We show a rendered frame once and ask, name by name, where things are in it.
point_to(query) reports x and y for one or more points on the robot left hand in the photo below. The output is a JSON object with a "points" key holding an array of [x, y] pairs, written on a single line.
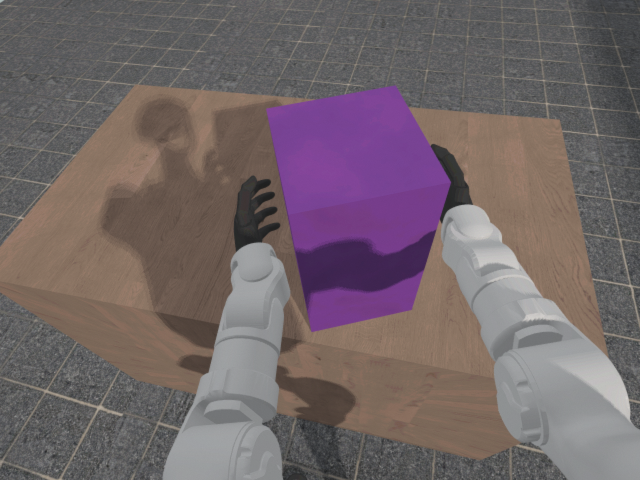
{"points": [[246, 222]]}

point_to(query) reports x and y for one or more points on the carton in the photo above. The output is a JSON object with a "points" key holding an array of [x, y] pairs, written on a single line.
{"points": [[364, 193]]}

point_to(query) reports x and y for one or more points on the right robot forearm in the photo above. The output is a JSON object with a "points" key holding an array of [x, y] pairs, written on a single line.
{"points": [[511, 311]]}

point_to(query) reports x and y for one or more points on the right robot upper arm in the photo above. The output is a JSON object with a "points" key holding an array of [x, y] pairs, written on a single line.
{"points": [[565, 398]]}

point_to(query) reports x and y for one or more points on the left robot forearm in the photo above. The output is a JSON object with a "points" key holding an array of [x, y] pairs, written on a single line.
{"points": [[240, 385]]}

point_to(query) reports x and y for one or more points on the robot right hand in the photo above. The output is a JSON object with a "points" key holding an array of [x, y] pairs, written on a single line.
{"points": [[458, 193]]}

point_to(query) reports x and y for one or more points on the pedestal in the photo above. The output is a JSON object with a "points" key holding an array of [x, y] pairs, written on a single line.
{"points": [[129, 254]]}

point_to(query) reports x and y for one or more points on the left robot upper arm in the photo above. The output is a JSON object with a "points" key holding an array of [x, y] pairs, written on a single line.
{"points": [[230, 451]]}

